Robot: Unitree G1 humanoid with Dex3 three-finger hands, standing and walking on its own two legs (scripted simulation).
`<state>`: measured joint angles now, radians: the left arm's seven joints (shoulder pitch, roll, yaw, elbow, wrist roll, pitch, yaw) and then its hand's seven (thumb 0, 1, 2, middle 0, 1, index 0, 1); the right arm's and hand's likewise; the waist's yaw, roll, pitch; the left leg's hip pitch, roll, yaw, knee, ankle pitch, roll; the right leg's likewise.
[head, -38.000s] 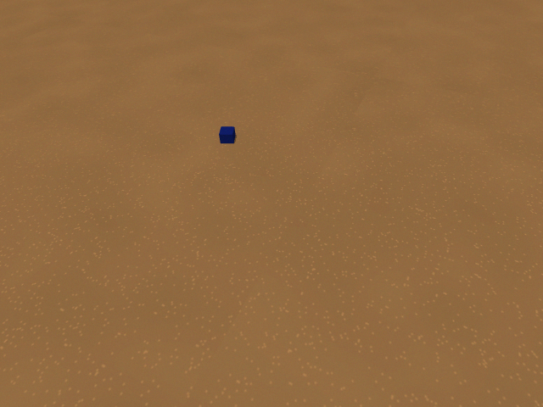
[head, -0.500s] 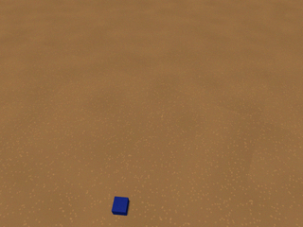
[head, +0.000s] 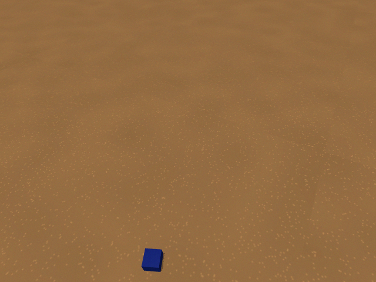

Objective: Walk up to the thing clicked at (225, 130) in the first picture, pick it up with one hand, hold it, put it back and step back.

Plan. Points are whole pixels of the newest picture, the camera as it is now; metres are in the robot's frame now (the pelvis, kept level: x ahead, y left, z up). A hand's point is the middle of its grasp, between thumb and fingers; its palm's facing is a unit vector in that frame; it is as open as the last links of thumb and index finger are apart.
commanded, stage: stand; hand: left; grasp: from above
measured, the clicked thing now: (152, 260) +0.41 +0.25 -0.75
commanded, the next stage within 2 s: step back in 1.54 s
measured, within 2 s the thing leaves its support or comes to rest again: neither
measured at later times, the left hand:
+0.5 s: hand out of the picture +0.08 +0.23 -0.16, palm faces +0.01 -0.95 -0.32, open 7.4 cm
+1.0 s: hand out of the picture +0.09 +0.23 -0.15, palm faces -0.01 -0.94 -0.33, open 7.4 cm
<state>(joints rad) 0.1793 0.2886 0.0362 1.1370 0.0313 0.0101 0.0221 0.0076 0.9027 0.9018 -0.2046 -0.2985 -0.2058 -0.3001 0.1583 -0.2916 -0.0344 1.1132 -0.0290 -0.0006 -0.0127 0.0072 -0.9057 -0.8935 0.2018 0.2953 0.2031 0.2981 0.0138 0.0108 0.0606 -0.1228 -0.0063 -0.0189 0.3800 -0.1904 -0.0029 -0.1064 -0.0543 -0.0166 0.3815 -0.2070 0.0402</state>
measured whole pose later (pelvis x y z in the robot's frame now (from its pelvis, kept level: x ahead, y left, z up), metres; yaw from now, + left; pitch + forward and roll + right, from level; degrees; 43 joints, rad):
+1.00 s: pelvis +0.01 -0.01 +0.00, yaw -1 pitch -3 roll +0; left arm 0.11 0.32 0.02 1.14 0.02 0.00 0.00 0.01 0.90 0.90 -0.21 -0.30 -0.21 -0.30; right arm 0.11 -0.33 -0.01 1.14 -0.02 -0.01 0.00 0.01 -0.91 -0.89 0.20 0.30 0.20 0.30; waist 0.00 0.01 0.06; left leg -0.10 0.02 -0.01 0.32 -0.18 -0.02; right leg -0.09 -0.03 -0.01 0.34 -0.20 0.02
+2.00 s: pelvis -0.06 +0.03 -0.01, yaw -2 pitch -1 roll -1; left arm 0.04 0.41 0.06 0.90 0.01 0.06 0.03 0.01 0.90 0.90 -0.20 -0.30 -0.20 -0.30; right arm 0.14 -0.35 -0.04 0.95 -0.03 0.03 -0.01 0.01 -0.90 -0.89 0.20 0.30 0.20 0.30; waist -0.02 -0.05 0.20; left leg -0.28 -0.02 0.01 0.59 -0.28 0.05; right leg -0.46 0.11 0.15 1.13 -0.54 -0.01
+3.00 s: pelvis -0.35 +0.02 -0.02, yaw -5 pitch -2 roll -1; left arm 0.19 0.40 0.09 0.83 0.02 0.07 0.01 0.01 0.90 0.90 -0.20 -0.30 -0.21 -0.30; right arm 0.10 -0.37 -0.03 0.81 -0.03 0.02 -0.01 0.01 -0.90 -0.89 0.21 0.30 0.21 0.30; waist 0.02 -0.02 0.19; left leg -0.36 0.04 0.02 0.61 -0.21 0.02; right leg -0.30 0.04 0.09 0.89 -0.50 0.03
